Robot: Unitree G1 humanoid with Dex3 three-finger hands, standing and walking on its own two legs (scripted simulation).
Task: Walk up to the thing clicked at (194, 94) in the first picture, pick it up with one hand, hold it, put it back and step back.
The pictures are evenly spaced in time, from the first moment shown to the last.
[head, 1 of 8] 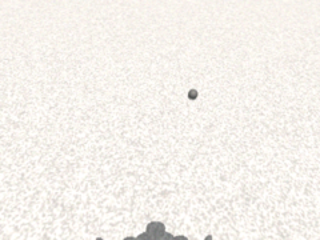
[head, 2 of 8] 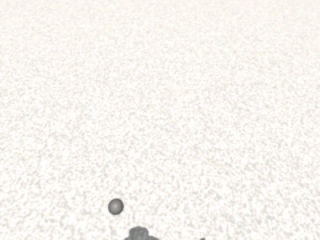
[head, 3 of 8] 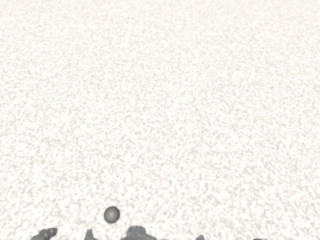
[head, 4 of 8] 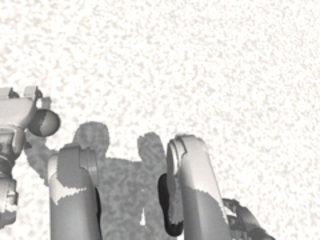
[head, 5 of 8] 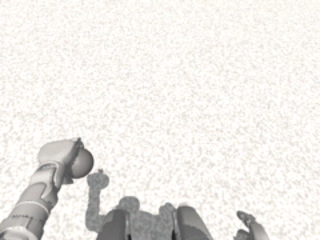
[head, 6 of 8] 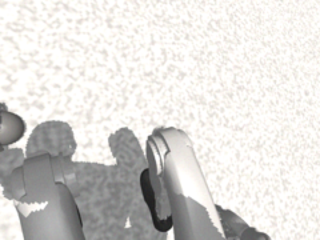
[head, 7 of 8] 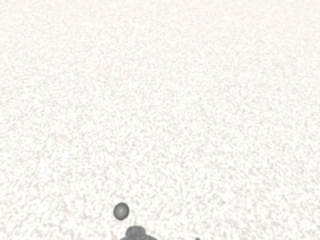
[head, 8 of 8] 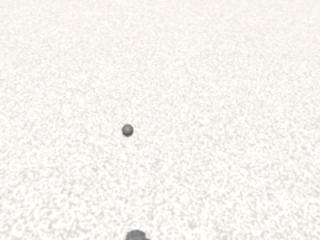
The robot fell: no
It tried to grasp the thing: yes
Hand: left
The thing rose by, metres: 0.69
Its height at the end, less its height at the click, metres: +0.00
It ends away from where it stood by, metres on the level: 0.02
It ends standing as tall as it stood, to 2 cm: yes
